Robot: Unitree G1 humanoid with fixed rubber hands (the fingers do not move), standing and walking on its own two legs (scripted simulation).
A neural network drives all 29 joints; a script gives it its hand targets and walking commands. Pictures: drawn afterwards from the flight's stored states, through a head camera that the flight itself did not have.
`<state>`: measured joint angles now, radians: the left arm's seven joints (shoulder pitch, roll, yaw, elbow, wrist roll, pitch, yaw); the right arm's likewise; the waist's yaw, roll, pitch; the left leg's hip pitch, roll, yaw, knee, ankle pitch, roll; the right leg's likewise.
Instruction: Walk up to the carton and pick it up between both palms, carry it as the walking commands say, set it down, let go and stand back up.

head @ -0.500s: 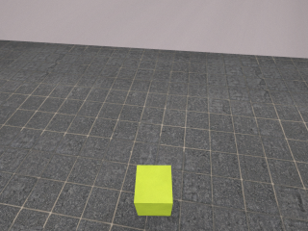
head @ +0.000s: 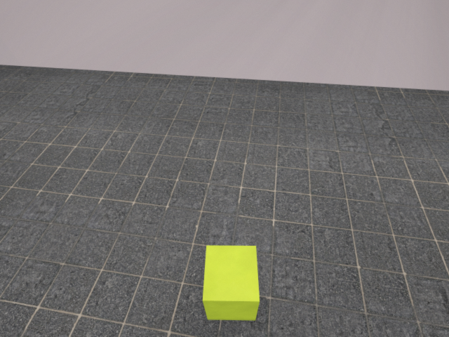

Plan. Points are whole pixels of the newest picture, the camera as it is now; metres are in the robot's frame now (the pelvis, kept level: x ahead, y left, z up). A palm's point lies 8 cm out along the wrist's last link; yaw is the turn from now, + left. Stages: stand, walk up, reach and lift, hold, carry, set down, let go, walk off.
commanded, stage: walk up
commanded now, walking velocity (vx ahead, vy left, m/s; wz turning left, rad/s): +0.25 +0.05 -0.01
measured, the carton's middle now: (231, 283) +0.47 +0.04 -0.65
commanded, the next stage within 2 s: stand in 0.72 s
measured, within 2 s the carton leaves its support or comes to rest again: neither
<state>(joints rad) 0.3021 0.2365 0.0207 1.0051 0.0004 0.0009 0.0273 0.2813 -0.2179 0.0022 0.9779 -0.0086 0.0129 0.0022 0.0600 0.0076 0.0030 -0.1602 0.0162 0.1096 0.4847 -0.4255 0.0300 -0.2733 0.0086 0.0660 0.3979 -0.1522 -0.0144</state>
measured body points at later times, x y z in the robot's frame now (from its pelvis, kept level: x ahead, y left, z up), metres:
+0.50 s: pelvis +0.12 +0.01 -0.01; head +0.15 +0.01 +0.44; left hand +0.19 +0.25 -0.15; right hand +0.12 -0.24 -0.16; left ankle +0.04 +0.10 -0.72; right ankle +0.15 -0.12 -0.74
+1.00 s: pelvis +0.10 +0.00 +0.00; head +0.12 -0.02 +0.45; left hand +0.16 +0.23 -0.15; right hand +0.13 -0.24 -0.16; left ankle +0.09 +0.11 -0.74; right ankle +0.09 -0.12 -0.74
